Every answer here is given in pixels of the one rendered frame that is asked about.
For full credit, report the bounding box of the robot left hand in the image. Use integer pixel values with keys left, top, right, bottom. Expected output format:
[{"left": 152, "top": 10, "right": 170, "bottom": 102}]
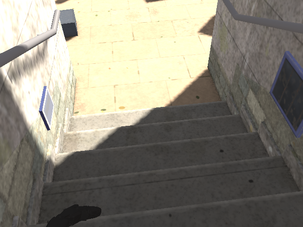
[{"left": 46, "top": 204, "right": 101, "bottom": 227}]

